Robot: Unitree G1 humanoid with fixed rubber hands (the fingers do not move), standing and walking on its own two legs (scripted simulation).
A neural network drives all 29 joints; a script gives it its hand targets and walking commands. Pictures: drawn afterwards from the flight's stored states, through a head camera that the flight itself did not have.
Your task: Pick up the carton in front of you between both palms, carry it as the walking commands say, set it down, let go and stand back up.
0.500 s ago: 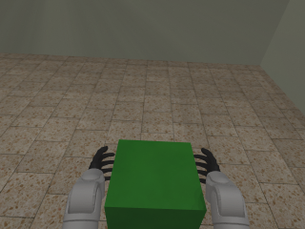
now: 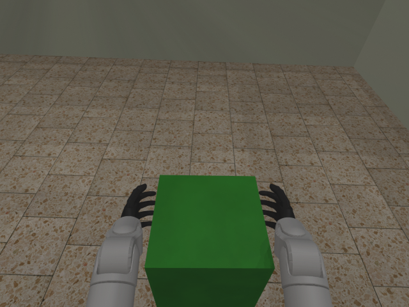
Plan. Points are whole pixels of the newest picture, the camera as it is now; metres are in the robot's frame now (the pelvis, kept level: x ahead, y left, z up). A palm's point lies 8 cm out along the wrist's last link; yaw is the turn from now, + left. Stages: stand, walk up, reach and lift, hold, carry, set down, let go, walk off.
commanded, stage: carry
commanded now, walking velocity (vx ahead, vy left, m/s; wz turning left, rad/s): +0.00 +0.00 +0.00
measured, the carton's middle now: (206, 246) +0.28 +0.00 -0.07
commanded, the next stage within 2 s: hold in 0.20 s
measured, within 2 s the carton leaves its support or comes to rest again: neither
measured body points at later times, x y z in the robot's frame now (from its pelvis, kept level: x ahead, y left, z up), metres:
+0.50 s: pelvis -0.01 +0.00 +0.01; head -0.04 -0.02 +0.46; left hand +0.26 +0.16 +0.03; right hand +0.28 -0.14 +0.04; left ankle -0.04 +0.12 -0.73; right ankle +0.06 -0.13 -0.73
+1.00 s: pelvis -0.04 -0.03 -0.01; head -0.02 -0.04 +0.44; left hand +0.28 +0.17 +0.00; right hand +0.33 -0.12 +0.00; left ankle -0.04 +0.12 -0.73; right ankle +0.05 -0.12 -0.73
